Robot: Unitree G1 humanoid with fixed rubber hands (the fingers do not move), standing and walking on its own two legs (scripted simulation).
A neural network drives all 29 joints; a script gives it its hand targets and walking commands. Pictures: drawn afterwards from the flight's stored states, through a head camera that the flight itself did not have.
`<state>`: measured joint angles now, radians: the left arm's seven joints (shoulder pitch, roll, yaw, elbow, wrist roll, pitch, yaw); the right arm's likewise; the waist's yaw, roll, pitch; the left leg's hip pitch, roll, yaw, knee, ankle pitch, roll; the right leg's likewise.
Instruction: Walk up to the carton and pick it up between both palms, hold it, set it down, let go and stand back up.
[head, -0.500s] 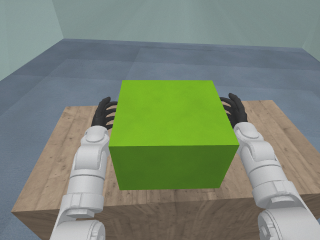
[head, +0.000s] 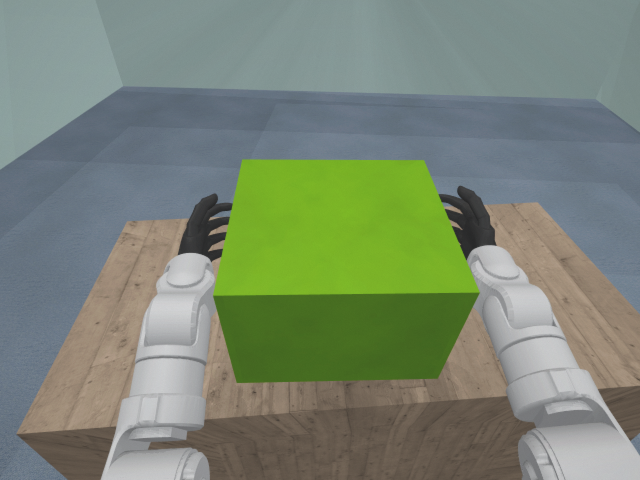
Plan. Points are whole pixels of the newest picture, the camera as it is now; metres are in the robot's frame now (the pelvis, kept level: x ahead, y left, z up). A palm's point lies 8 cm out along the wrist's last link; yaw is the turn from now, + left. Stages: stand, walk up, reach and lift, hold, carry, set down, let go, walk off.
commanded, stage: reach and lift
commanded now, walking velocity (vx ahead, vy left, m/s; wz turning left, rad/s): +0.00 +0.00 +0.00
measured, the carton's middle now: (336, 264) +0.38 -0.01 +0.12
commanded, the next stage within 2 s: hold in 0.46 s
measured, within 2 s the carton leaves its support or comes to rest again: neither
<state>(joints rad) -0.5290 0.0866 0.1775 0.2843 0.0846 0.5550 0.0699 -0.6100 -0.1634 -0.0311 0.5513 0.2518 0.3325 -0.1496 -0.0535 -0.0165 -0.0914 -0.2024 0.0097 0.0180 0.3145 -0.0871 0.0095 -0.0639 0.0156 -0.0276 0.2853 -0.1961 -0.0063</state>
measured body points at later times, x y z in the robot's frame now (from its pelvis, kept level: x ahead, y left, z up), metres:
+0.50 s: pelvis +0.00 +0.00 +0.00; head -0.05 +0.02 +0.45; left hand +0.37 +0.17 +0.18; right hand +0.38 -0.18 +0.18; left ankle +0.05 +0.11 -0.75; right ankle -0.03 -0.11 -0.75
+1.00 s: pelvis +0.00 +0.00 +0.00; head -0.06 +0.02 +0.45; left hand +0.37 +0.17 +0.18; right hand +0.37 -0.18 +0.18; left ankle +0.05 +0.11 -0.75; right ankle -0.03 -0.11 -0.75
